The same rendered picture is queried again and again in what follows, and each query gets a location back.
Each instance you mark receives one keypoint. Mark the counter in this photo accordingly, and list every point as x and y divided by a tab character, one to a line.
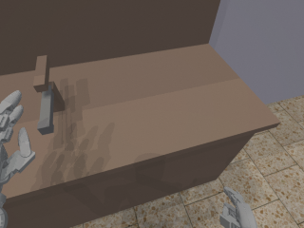
143	106

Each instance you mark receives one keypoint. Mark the tap lever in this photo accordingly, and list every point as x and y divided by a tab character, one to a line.
45	124

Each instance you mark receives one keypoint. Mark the robot right hand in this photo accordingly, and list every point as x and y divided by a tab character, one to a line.
240	217

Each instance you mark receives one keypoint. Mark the robot left hand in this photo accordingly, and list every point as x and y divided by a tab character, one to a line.
10	113

